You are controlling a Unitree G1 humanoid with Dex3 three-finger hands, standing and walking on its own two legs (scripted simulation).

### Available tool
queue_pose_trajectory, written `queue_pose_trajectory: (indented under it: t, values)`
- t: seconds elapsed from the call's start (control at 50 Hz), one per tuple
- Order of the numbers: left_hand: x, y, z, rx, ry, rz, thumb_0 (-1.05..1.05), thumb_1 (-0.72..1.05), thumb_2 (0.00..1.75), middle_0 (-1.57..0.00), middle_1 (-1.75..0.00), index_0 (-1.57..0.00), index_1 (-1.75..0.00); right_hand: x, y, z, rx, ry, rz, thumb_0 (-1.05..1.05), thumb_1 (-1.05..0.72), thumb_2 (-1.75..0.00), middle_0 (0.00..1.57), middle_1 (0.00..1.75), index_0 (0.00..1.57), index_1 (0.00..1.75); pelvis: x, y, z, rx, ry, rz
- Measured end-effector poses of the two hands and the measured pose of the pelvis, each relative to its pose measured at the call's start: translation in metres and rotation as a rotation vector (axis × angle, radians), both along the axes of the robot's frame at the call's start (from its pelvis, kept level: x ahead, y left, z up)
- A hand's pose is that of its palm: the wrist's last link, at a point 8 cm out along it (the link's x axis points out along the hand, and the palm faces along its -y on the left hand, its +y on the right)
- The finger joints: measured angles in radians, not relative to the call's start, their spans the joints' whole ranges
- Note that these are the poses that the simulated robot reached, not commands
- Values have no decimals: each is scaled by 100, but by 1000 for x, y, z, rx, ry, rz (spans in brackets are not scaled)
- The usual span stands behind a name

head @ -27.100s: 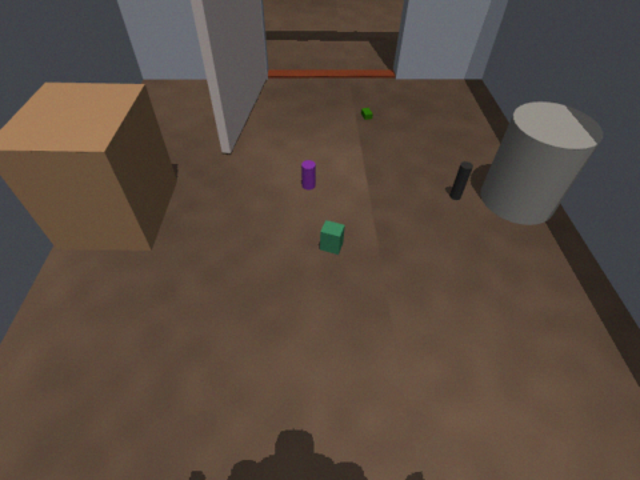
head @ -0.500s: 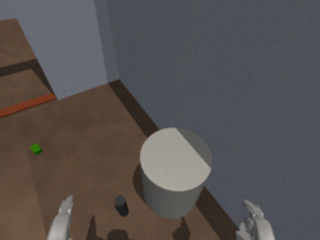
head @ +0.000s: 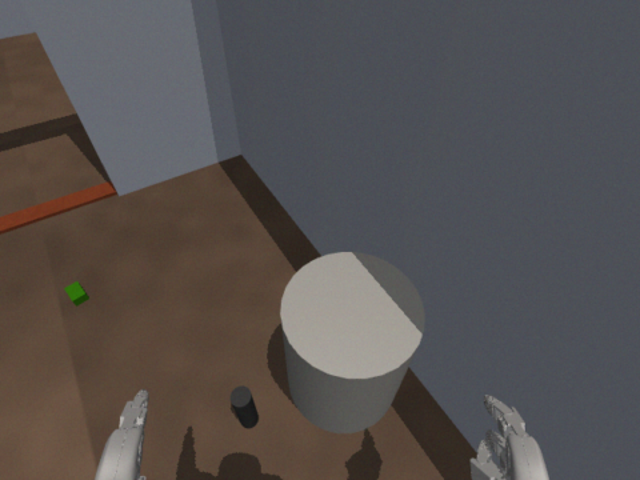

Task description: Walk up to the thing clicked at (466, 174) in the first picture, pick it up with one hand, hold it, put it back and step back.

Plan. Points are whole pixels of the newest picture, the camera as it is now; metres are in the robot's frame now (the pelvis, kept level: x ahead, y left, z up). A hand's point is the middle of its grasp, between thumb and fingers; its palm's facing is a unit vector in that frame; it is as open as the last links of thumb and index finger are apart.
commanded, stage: home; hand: left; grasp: from the side
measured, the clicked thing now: (245, 408) +0.41 +0.20 -0.63
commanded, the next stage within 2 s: stand in 0.70 s
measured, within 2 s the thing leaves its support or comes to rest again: neither
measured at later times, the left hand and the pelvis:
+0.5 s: hand (173, 465) +0.17 +0.18 -0.06, palm faces +0.09 -0.96 -0.28, open 17.5 cm; pelvis +0.00 +0.00 +0.00, yaw +0 degrees
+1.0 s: hand (169, 466) +0.17 +0.19 -0.06, palm faces +0.09 -0.96 -0.28, open 15.5 cm; pelvis +0.00 +0.01 +0.00, yaw +0 degrees
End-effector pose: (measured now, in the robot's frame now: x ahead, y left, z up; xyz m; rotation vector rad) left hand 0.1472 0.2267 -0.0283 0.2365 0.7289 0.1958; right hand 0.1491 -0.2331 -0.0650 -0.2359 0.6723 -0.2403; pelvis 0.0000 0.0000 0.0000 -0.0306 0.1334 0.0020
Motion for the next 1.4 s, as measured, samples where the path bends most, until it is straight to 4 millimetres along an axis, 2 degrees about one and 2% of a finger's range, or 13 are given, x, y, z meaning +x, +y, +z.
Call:
queue_pose_trajectory:
  t: [0.88,0.98,1.12,1.2,1.3,1.4]
  values:
    - [3,7,-2,-6,5,-1,-1,-51,8,-8,-8,-8,-8,2,8,1,-2,-1,1,1,-90,-89,20,30,21,30,3,8,1,-5,-1,-2]
    - [2,8,-2,-6,9,1,-1,-34,26,-14,-18,-14,-18,2,9,0,-1,0,2,1,-90,-89,21,30,21,30,4,8,0,-5,-1,-2]
    - [3,7,-1,-7,2,-1,-1,10,64,-19,-27,-19,-26,1,8,1,-5,-1,0,1,-90,-89,21,30,21,30,4,7,1,-5,-2,-2]
    - [4,16,-22,37,44,-87,-1,39,77,-20,-29,-20,-28,-5,0,-12,-49,166,123,1,-90,-89,21,30,21,30,-2,6,7,17,-57,-6]
    - [-15,39,-38,38,158,-79,0,68,85,-21,-30,-21,-29,-26,-19,-14,-36,304,106,1,-90,-89,21,30,21,30,-5,7,17,31,-96,-7]
    - [-45,58,-46,48,271,-34,0,82,88,-21,-30,-21,-30,-51,-35,-10,-41,386,50,1,-90,-89,21,30,21,30,-4,10,26,31,-125,-7]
